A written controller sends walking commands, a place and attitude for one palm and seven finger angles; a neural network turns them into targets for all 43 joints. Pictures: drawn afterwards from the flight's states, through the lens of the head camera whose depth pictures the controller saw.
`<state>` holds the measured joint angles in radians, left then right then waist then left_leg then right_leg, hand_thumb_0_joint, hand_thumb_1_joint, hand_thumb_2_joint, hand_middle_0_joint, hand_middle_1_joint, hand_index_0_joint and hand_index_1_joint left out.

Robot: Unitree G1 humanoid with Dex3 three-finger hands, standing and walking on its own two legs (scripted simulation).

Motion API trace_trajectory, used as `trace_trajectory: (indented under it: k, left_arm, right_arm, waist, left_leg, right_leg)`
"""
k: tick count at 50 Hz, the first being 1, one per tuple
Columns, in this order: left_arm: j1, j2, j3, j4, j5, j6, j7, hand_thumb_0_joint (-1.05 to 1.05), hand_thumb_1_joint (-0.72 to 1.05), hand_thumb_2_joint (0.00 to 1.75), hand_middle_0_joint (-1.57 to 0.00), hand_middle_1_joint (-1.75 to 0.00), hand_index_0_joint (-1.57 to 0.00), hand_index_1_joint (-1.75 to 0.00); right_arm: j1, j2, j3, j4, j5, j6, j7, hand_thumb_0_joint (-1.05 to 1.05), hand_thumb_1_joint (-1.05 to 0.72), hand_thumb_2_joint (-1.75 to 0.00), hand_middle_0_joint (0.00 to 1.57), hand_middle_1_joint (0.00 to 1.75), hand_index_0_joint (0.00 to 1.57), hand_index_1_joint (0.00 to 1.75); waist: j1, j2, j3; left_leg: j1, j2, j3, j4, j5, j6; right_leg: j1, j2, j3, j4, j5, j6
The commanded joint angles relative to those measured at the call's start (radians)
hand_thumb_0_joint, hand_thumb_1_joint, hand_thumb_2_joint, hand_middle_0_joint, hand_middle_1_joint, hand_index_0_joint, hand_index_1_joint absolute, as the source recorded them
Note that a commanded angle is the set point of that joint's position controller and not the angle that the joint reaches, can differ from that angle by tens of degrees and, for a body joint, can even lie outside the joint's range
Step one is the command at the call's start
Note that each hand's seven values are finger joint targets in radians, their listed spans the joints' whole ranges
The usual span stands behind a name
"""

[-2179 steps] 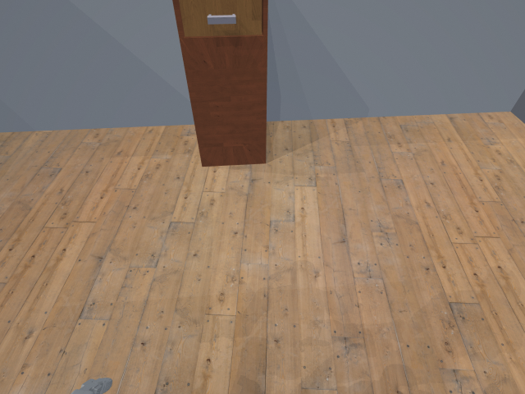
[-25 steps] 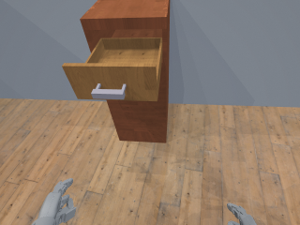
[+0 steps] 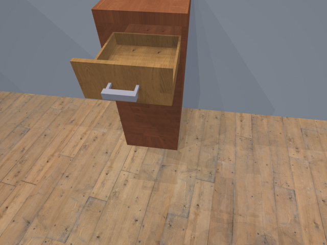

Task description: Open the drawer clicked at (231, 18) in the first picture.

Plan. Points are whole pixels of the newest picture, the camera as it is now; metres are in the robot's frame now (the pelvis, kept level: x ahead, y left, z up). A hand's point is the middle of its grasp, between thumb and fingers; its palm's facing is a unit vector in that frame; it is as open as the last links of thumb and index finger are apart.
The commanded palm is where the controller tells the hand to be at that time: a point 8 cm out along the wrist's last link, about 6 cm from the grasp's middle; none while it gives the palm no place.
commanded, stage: let the arm hang, fingers relaxed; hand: left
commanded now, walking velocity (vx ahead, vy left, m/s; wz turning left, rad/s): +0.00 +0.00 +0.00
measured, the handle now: (121, 90) +0.56 +0.18 +0.05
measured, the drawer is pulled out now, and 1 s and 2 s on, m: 0.29 0.29 0.29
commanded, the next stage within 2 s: look to check the result in 0.42 s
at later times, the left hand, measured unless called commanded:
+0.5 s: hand out of the picture +0.02 +0.15 -0.18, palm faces +0.04 -0.99 -0.17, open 7.3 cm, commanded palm none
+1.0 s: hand out of the picture +0.02 +0.15 -0.18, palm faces +0.04 -0.99 -0.16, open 7.4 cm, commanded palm none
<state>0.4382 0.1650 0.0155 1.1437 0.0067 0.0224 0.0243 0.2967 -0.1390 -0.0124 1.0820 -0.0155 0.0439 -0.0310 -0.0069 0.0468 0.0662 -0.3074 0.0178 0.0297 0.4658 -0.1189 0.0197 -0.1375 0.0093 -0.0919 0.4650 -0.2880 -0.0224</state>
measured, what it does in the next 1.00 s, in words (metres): stands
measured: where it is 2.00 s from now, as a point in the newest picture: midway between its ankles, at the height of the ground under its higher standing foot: outside the picture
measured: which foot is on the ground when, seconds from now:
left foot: down 0.00-1.00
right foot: down 0.00-1.00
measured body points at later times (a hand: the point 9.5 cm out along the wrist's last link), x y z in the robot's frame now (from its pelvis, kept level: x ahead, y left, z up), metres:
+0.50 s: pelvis +0.02 -0.01 +0.00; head +0.04 +0.00 +0.45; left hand +0.02 +0.21 -0.16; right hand -0.01 -0.21 -0.16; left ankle +0.09 +0.11 -0.74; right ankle -0.02 -0.10 -0.74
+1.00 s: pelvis +0.04 -0.01 +0.00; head +0.06 +0.00 +0.45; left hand +0.02 +0.20 -0.16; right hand +0.03 -0.23 -0.16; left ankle +0.09 +0.11 -0.74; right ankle -0.02 -0.10 -0.74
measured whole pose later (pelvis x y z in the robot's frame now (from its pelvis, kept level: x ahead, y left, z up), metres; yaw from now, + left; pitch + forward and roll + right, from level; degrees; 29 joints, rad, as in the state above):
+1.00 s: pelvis +0.04 -0.01 +0.00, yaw +0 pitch -2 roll +0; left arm 0.30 0.13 0.02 1.13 0.00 0.00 0.03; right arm 0.25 -0.13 -0.01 1.14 -0.02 0.02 -0.05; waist -0.01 -0.01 0.08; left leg -0.24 0.02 0.04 0.45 -0.17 0.01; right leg -0.05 0.01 -0.08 0.40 -0.31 -0.03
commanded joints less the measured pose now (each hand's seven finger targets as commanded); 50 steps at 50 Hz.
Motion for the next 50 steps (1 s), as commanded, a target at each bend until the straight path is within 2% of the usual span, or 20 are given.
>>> trace_trajectory:
  k: [1, 2, 7, 10, 16, 20, 21, 25, 26, 29, 31, 35, 36, 40, 41, 45, 46, 50]
  left_arm:
    - [0.019, 0.074, 0.007, -0.041, 0.004, -0.017, 0.014, 0.00, 0.90, 0.90, -0.20, -0.30, -0.20, -0.30]
    - [0.014, 0.069, 0.008, -0.040, 0.004, -0.016, 0.015, 0.00, 0.90, 0.90, -0.20, -0.30, -0.20, -0.30]
    - [0.010, 0.058, 0.011, -0.040, 0.002, -0.019, 0.017, 0.00, 0.90, 0.90, -0.20, -0.30, -0.20, -0.30]
    - [-0.001, 0.053, 0.015, -0.042, 0.001, -0.023, 0.018, 0.00, 0.90, 0.90, -0.20, -0.30, -0.20, -0.30]
    - [-0.019, 0.052, 0.022, -0.046, -0.002, -0.028, 0.021, 0.00, 0.90, 0.90, -0.20, -0.30, -0.20, -0.30]
    - [-0.039, 0.049, 0.023, -0.044, -0.003, -0.024, 0.019, 0.00, 0.90, 0.90, -0.20, -0.30, -0.20, -0.30]
    - [-0.034, 0.047, 0.023, -0.046, -0.002, -0.025, 0.019, 0.00, 0.90, 0.90, -0.20, -0.30, -0.20, -0.30]
    - [-0.042, 0.046, 0.024, -0.043, -0.001, -0.025, 0.019, 0.00, 0.90, 0.90, -0.20, -0.30, -0.20, -0.30]
    - [-0.038, 0.046, 0.024, -0.046, -0.001, -0.027, 0.019, 0.00, 0.90, 0.90, -0.20, -0.30, -0.20, -0.30]
    - [-0.041, 0.048, 0.023, -0.042, -0.001, -0.025, 0.020, 0.00, 0.90, 0.90, -0.20, -0.30, -0.20, -0.30]
    - [-0.035, 0.047, 0.022, -0.042, 0.000, -0.027, 0.020, 0.00, 0.90, 0.90, -0.20, -0.30, -0.20, -0.30]
    - [-0.039, 0.047, 0.019, -0.036, -0.001, -0.025, 0.020, 0.00, 0.90, 0.90, -0.20, -0.30, -0.20, -0.30]
    - [-0.031, 0.048, 0.019, -0.037, 0.000, -0.028, 0.020, 0.00, 0.90, 0.90, -0.20, -0.30, -0.20, -0.30]
    - [-0.039, 0.051, 0.017, -0.033, -0.001, -0.027, 0.019, 0.00, 0.90, 0.90, -0.20, -0.30, -0.20, -0.30]
    - [-0.030, 0.051, 0.016, -0.035, -0.001, -0.028, 0.019, 0.00, 0.90, 0.90, -0.20, -0.30, -0.20, -0.30]
    - [-0.036, 0.054, 0.015, -0.029, -0.001, -0.029, 0.019, 0.00, 0.90, 0.90, -0.20, -0.30, -0.20, -0.30]
    - [-0.031, 0.053, 0.016, -0.032, -0.001, -0.030, 0.019, 0.00, 0.90, 0.90, -0.20, -0.30, -0.20, -0.30]
    - [-0.045, 0.054, 0.016, -0.029, -0.001, -0.027, 0.018, 0.00, 0.90, 0.90, -0.20, -0.30, -0.20, -0.30]
  right_arm:
    - [0.081, -0.073, -0.016, 0.000, -0.001, -0.009, 0.000, 0.00, -0.90, -0.90, 0.20, 0.30, 0.20, 0.30]
    - [0.085, -0.065, -0.016, 0.006, -0.003, -0.010, 0.000, 0.00, -0.90, -0.90, 0.20, 0.30, 0.20, 0.30]
    - [0.082, -0.050, -0.010, 0.020, -0.005, -0.020, -0.002, 0.00, -0.90, -0.90, 0.20, 0.30, 0.20, 0.30]
    - [0.077, -0.044, -0.008, 0.025, -0.004, -0.029, -0.007, 0.00, -0.90, -0.90, 0.20, 0.30, 0.20, 0.30]
    - [0.071, -0.041, -0.010, 0.025, -0.001, -0.040, -0.013, 0.00, -0.90, -0.90, 0.20, 0.30, 0.20, 0.30]
    - [0.071, -0.038, -0.010, 0.029, -0.002, -0.034, -0.015, 0.00, -0.90, -0.90, 0.20, 0.30, 0.20, 0.30]
    - [0.070, -0.040, -0.012, 0.027, -0.001, -0.034, -0.015, 0.00, -0.90, -0.90, 0.20, 0.30, 0.20, 0.30]
    - [0.065, -0.050, -0.012, 0.026, -0.001, -0.036, -0.018, 0.00, -0.90, -0.90, 0.20, 0.30, 0.20, 0.30]
    - [0.062, -0.050, -0.013, 0.024, 0.001, -0.037, -0.017, 0.00, -0.90, -0.90, 0.20, 0.30, 0.20, 0.30]
    - [0.056, -0.054, -0.014, 0.027, 0.000, -0.036, -0.017, 0.00, -0.90, -0.90, 0.20, 0.30, 0.20, 0.30]
    - [0.048, -0.060, -0.013, 0.024, 0.002, -0.036, -0.017, 0.00, -0.90, -0.90, 0.20, 0.30, 0.20, 0.30]
    - [0.040, -0.062, -0.011, 0.030, 0.001, -0.033, -0.016, 0.00, -0.90, -0.90, 0.20, 0.30, 0.20, 0.30]
    - [0.034, -0.063, -0.011, 0.028, 0.002, -0.033, -0.016, 0.00, -0.90, -0.90, 0.20, 0.30, 0.20, 0.30]
    - [0.030, -0.068, -0.009, 0.032, 0.001, -0.034, -0.016, 0.00, -0.90, -0.90, 0.20, 0.30, 0.20, 0.30]
    - [0.023, -0.069, -0.008, 0.032, 0.003, -0.034, -0.016, 0.00, -0.90, -0.90, 0.20, 0.30, 0.20, 0.30]
    - [0.018, -0.071, -0.008, 0.034, 0.001, -0.036, -0.017, 0.00, -0.90, -0.90, 0.20, 0.30, 0.20, 0.30]
    - [0.018, -0.073, -0.008, 0.033, 0.003, -0.037, -0.017, 0.00, -0.90, -0.90, 0.20, 0.30, 0.20, 0.30]
    - [0.019, -0.075, -0.007, 0.035, 0.000, -0.037, -0.018, 0.00, -0.90, -0.90, 0.20, 0.30, 0.20, 0.30]
  waist:
    - [-0.015, -0.116, 0.114]
    - [-0.019, -0.106, 0.113]
    - [-0.006, -0.073, 0.108]
    - [-0.001, -0.021, 0.081]
    - [0.008, -0.013, 0.028]
    - [-0.001, 0.013, 0.055]
    - [0.001, -0.006, 0.043]
    - [-0.003, -0.016, 0.019]
    - [0.001, -0.044, 0.016]
    - [-0.005, -0.032, 0.017]
    - [-0.003, -0.050, 0.017]
    - [-0.006, -0.046, 0.044]
    - [-0.003, -0.066, 0.038]
    - [-0.008, -0.034, 0.034]
    - [-0.002, -0.046, 0.035]
    - [-0.004, -0.026, 0.027]
    - [-0.002, -0.045, 0.022]
    - [-0.005, -0.024, 0.034]
  left_leg:
    - [0.092, 0.062, -0.086, -0.068, -0.179, 0.008]
    - [0.076, 0.061, -0.089, -0.068, -0.183, 0.009]
    - [0.047, 0.066, -0.095, -0.087, -0.147, 0.013]
    - [0.048, 0.071, -0.098, -0.089, -0.085, 0.013]
    - [0.080, 0.082, -0.093, -0.065, 0.045, 0.015]
    - [0.069, 0.077, -0.090, -0.066, 0.005, 0.008]
    - [0.083, 0.080, -0.093, -0.064, 0.019, 0.010]
    - [0.108, 0.084, -0.095, -0.064, 0.050, 0.014]
    - [0.116, 0.088, -0.094, -0.059, 0.068, 0.016]
    - [0.123, 0.087, -0.089, -0.061, 0.072, 0.015]
    - [0.137, 0.089, -0.087, -0.059, 0.081, 0.016]
    - [0.128, 0.085, -0.090, -0.069, 0.055, 0.014]
    - [0.140, 0.087, -0.088, -0.067, 0.063, 0.014]
    - [0.138, 0.084, -0.086, -0.069, 0.069, 0.012]
    - [0.148, 0.085, -0.087, -0.071, 0.070, 0.014]
    - [0.149, 0.085, -0.084, -0.069, 0.092, 0.012]
    - [0.157, 0.087, -0.085, -0.069, 0.093, 0.013]
    - [0.144, 0.085, -0.088, -0.079, 0.081, 0.011]
  right_leg:
    - [-0.262, -0.100, 0.147, -0.200, -0.250, -0.036]
    - [-0.252, -0.103, 0.150, -0.197, -0.245, -0.037]
    - [-0.195, -0.095, 0.136, -0.159, -0.152, -0.034]
    - [-0.141, -0.094, 0.126, -0.134, -0.058, -0.035]
    - [-0.075, -0.098, 0.119, -0.122, 0.067, -0.031]
    - [-0.078, -0.102, 0.120, -0.142, 0.038, -0.035]
    - [-0.078, -0.096, 0.118, -0.140, 0.045, -0.033]
    - [-0.059, -0.100, 0.112, -0.136, 0.080, -0.031]
    - [-0.061, -0.096, 0.113, -0.138, 0.091, -0.029]
    - [-0.057, -0.102, 0.112, -0.141, 0.098, -0.028]
    - [-0.063, -0.098, 0.113, -0.145, 0.104, -0.025]
    - [-0.067, -0.103, 0.113, -0.156, 0.081, -0.024]
    - [-0.073, -0.100, 0.114, -0.160, 0.082, -0.021]
    - [-0.054, -0.105, 0.113, -0.162, 0.097, -0.021]
    - [-0.062, -0.100, 0.117, -0.163, 0.092, -0.020]
    - [-0.043, -0.107, 0.114, -0.163, 0.126, -0.020]
    - [-0.046, -0.102, 0.115, -0.165, 0.121, -0.019]
    - [-0.039, -0.103, 0.113, -0.167, 0.107, -0.020]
